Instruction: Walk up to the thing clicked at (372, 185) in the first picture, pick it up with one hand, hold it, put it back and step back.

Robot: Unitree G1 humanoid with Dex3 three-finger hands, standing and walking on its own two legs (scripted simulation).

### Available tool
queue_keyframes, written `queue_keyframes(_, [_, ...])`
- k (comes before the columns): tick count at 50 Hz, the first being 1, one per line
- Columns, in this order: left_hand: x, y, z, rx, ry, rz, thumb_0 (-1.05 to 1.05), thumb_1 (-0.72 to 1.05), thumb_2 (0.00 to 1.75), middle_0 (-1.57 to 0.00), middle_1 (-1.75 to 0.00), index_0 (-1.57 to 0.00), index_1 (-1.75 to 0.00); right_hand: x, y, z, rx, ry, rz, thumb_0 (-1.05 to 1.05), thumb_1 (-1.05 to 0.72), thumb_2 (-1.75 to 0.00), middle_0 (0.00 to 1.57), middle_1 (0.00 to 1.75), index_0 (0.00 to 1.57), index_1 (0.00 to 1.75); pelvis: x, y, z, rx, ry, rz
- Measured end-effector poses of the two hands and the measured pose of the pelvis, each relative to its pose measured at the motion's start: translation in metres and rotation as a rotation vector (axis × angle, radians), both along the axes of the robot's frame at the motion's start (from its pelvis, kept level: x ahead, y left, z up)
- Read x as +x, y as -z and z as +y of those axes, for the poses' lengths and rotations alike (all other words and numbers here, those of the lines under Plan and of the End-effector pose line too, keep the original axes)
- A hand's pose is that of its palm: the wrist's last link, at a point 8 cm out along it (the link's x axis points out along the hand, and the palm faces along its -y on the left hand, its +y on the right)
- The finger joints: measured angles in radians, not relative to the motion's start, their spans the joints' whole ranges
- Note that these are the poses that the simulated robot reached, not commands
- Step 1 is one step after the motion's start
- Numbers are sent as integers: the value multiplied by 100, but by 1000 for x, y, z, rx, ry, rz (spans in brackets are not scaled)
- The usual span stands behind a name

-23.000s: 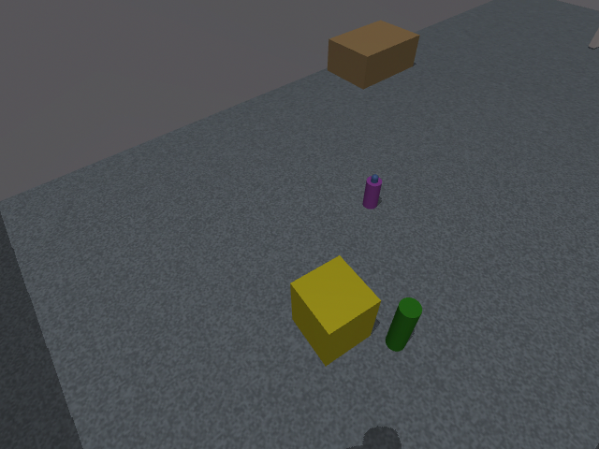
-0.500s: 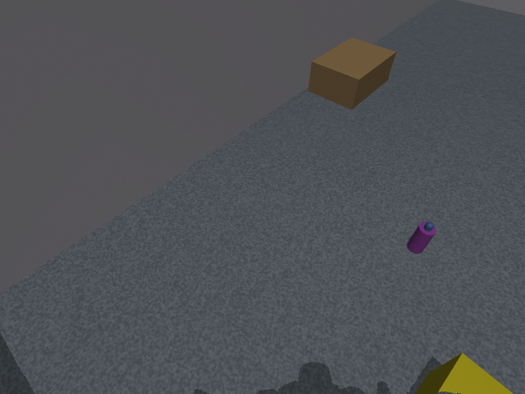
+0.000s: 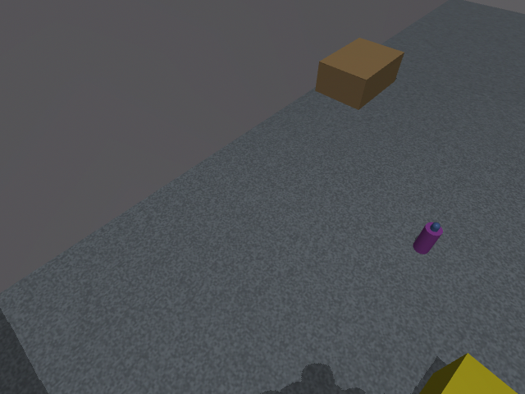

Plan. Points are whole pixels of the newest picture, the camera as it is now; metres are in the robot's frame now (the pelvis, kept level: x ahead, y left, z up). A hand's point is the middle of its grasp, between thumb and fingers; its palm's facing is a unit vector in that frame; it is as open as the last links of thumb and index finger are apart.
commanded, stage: stand
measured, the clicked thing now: (428, 236) +0.83 -0.73 -0.69
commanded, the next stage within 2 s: walk up in 1.88 s
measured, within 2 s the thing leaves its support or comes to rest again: neither
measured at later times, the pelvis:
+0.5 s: pelvis +0.02 +0.00 +0.00, yaw +0 degrees
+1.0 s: pelvis +0.02 +0.00 +0.00, yaw +0 degrees
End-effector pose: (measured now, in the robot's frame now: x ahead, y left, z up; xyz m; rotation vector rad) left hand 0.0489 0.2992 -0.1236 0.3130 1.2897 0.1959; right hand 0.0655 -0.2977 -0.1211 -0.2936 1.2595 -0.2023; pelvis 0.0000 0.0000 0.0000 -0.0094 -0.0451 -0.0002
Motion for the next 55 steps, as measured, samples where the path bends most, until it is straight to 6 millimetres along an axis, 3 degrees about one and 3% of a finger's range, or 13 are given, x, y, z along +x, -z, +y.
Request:
queue_keyframes(23, [38,-3,-3,-2,20,-60,0,90,90,-21,-30,-20,-30,25,-3,0,-5,-13,-31,0,-91,-90,20,30,20,30,15,0,0,5,-2,9])
queue_keyframes(55, [33,-3,-2,2,5,-48,0,90,90,-21,-30,-20,-30,35,-4,1,-5,-22,-42,0,-91,-90,20,30,20,30,21,-1,-1,4,-4,3])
